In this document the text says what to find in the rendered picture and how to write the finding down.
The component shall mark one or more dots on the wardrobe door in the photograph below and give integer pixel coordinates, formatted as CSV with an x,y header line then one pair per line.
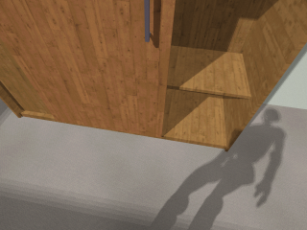
x,y
89,62
14,81

